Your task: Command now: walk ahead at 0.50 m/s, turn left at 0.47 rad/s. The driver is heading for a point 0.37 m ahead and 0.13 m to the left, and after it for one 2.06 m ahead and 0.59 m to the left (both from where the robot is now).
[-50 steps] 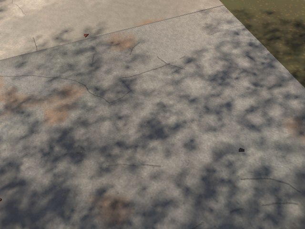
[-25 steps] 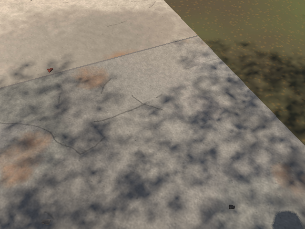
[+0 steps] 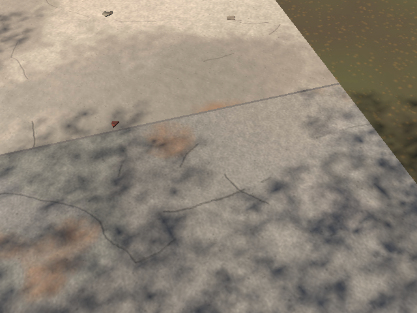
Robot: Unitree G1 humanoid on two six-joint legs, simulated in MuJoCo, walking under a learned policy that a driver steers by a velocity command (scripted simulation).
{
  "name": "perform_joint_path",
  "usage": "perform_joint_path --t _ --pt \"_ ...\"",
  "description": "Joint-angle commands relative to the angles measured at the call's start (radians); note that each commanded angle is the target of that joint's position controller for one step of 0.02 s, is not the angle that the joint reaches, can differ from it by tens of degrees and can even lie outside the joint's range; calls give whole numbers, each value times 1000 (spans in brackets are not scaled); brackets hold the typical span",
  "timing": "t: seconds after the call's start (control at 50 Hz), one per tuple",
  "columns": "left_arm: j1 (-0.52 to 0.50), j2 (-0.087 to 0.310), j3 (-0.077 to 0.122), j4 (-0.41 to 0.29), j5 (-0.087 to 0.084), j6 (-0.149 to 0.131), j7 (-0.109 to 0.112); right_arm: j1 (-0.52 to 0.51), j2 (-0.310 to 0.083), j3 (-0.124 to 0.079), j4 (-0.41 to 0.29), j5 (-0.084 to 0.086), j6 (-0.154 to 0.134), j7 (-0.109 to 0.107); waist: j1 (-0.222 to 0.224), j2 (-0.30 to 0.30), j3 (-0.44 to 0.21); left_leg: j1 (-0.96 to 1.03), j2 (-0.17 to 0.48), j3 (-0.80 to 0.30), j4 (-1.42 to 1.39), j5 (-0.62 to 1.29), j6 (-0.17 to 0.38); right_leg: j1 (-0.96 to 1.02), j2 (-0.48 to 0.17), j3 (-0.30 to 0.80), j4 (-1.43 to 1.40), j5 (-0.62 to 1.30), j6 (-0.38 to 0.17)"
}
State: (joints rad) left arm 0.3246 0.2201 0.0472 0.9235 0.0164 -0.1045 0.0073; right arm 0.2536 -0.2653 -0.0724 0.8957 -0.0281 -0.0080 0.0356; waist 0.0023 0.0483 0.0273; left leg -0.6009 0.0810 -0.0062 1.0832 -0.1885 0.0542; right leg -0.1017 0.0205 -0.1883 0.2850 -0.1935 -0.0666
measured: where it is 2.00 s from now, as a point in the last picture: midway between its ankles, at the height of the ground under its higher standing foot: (137, 195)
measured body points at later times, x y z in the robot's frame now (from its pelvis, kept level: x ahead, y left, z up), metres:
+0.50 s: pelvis +0.25 +0.07 -0.01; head +0.28 +0.09 +0.44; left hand +0.30 +0.35 -0.13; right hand +0.39 -0.18 -0.13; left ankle +0.25 +0.10 -0.75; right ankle +0.31 -0.09 -0.66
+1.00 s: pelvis +0.54 +0.11 -0.01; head +0.56 +0.11 +0.44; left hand +0.51 +0.39 -0.12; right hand +0.70 -0.11 -0.15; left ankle +0.41 +0.18 -0.66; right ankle +0.61 +0.06 -0.75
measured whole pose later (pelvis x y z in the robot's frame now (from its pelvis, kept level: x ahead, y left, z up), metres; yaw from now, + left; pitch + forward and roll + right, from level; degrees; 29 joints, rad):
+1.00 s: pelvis +0.54 +0.11 -0.01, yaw +26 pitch +0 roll +0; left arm 0.24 0.25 0.04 0.83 0.02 -0.06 -0.01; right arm 0.32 -0.27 -0.05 0.86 -0.03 -0.05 0.01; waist -0.02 0.04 0.04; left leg -0.38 -0.04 -0.05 1.14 -0.33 0.08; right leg -0.26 0.05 -0.06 0.43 -0.17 -0.07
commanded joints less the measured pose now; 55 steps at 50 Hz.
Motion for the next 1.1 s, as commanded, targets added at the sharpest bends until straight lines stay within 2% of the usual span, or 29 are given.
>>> perform_joint_path --t 0.02,0.1,0.18,0.24,0.26,0.28,0.3,0.32,0.34,0.36,0.38,0.42,0.46,0.52,0.6,0.72,0.76,0.78,0.8,0.82,0.84,0.86,0.88,0.9,0.92,0.94,0.98,1.04,1.1 --pt "22 91 17 -33 1 -18 4 -32 -5 2 -66 -2 3 13 -12 -119 40 -104 28 -1 -51 108 -15 10 -266 108 -158 255 -71" --pt "53 108 19 -16 1 -15 9 -172 12 19 -120 -5 -2 26 16 -119 68 -62 8 67 -290 202 -5 43 -260 18 -146 338 -63" --pt "109 134 26 11 4 1 19 -250 1 22 -163 -11 -4 33 33 -116 78 -28 -25 132 -416 123 47 169 -297 -37 -82 512 -54" --pt "93 176 36 12 9 22 27 -168 -27 7 -151 -13 -4 22 -16 -152 8 116 -117 184 -446 -36 110 232 -305 -80 129 931 -42" --pt "87 192 41 9 9 34 26 -82 -45 -4 -129 -12 -8 16 -52 -152 -44 208 -153 187 -471 -79 135 229 -305 -84 276 977 -42" --pt "76 200 43 0 5 43 22 53 -71 -21 -88 -18 -19 6 -114 -119 -121 393 -181 167 -555 -49 165 152 -292 -97 492 868 -23" --pt "73 170 35 -30 4 43 17 185 -162 -52 -56 -30 -24 -10 -166 -20 -215 637 -25 -61 -612 -138 219 -68 -257 -97 793 516 11" --pt "71 83 24 -112 -8 32 -2 119 -269 -78 -84 -8 -13 -15 -82 224 -270 899 241 -646 -738 -111 374 -529 -7 -10 1171 -336 79" --pt "-50 152 30 -143 3 18 -8 147 -262 -76 -92 11 0 -19 -130 31 -256 880 256 -677 -809 -20 377 -643 -32 197 1203 -289 72" --pt "-91 126 22 -158 -9 5 -11 102 -215 -63 -81 14 0 -29 -100 -13 -138 780 244 -533 -808 53 352 -677 -84 215 1155 -197 63" --pt "-64 123 20 -142 -10 -2 -8 64 -156 -48 -76 19 -7 -32 -48 -82 -49 633 197 -433 -822 183 303 -616 -122 213 1039 -143 62" --pt "-32 116 19 -133 25 30 -8 -2 -108 -30 -87 26 -25 -38 17 -77 -29 496 101 -304 -841 304 252 -495 -149 223 925 -130 80" --pt "-25 106 18 -140 36 62 -16 19 -116 -27 -85 32 -46 -34 31 -59 -41 459 65 -266 -853 374 250 -467 -144 208 864 -123 101" --pt "-121 98 14 -180 33 78 -22 77 -149 -34 -77 29 -53 -31 7 -33 -11 444 34 -253 -880 339 230 -527 -141 189 744 -24 124" --pt "-260 101 9 -227 27 77 -27 159 -142 -31 -67 29 -52 -31 -50 2 8 529 22 -261 -879 336 187 -602 -125 187 561 123 127" --pt "-406 94 -8 -280 17 57 -41 252 -133 -17 -38 15 -58 -46 -109 18 28 667 55 -258 -835 478 160 -581 -77 158 355 186 76" --pt "-391 108 -5 -286 14 50 -42 238 -149 -17 -36 10 -60 -52 -86 29 36 683 80 -265 -812 542 144 -512 -59 160 296 143 43" --pt "-339 120 -1 -274 13 46 -38 211 -158 -17 -38 10 -63 -55 -54 35 29 669 81 -254 -782 621 126 -425 -40 157 262 108 23" --pt "-261 139 8 -249 11 42 -31 192 -170 -19 -39 9 -66 -55 -19 42 -3 660 74 -241 -712 759 110 -313 -6 145 246 61 5" --pt "-130 158 19 -207 10 36 -19 178 -177 -19 -36 7 -67 -51 42 20 -68 651 41 -210 -561 838 94 -161 23 130 197 56 -16" --pt "20 190 32 -172 21 26 -5 171 -160 -13 -41 11 -71 -46 112 -15 -159 535 -2 -177 -354 700 78 63 -56 203 173 63 -51" --pt "150 280 49 -167 45 23 8 219 -74 9 -76 31 -76 -41 123 -166 -304 320 -102 -111 -28 289 46 308 -317 550 151 -70 -124" --pt "129 307 63 -139 25 39 -4 312 -80 4 -65 43 -74 -40 57 -352 -341 96 -238 -86 188 -319 28 371 -454 960 -2 -60 -232" --pt "20 220 47 -163 3 47 -14 248 -127 0 -54 9 -64 -45 27 -161 -165 13 -156 -130 244 -256 35 227 -414 867 -19 -166 -219" --pt "-49 152 30 -173 -3 44 -19 161 -117 4 -66 2 -64 -35 24 -71 -64 14 -117 -123 201 -184 33 98 -365 707 -35 -146 -199" --pt "-75 121 20 -164 6 40 -20 126 -95 9 -76 4 -62 -28 3 -58 -11 33 -82 -109 138 -149 32 12 -309 597 -68 -74 -166" --pt "-57 111 12 -131 4 25 -16 131 -77 15 -74 -12 -43 -15 -24 -117 0 89 -51 -85 64 -122 15 -58 -243 463 -100 70 -132" --pt "1 133 18 -92 -9 3 -22 102 -62 22 -81 -16 -31 -4 -31 -125 -7 49 -29 -42 10 -74 -8 -46 -229 388 -134 201 -150" --pt "45 134 18 -65 -11 4 -23 -40 -53 31 -126 -14 -29 1 -5 -115 30 -45 10 -2 -121 26 -36 -19 -207 330 -178 221 -152"
Keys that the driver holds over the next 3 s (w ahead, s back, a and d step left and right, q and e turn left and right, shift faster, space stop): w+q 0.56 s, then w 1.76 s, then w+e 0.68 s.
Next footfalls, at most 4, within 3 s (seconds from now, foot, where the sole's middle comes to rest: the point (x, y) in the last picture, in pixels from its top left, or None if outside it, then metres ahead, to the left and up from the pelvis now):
0.28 left None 0.29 0.12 -0.78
0.84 right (206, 269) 0.65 0.08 -0.78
1.36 left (125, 230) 0.80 0.37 -0.78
1.94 right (145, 157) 1.15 0.34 -0.78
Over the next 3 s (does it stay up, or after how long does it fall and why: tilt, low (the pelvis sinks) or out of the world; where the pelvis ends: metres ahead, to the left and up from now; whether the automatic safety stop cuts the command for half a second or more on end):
stays up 1.47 0.56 -0.02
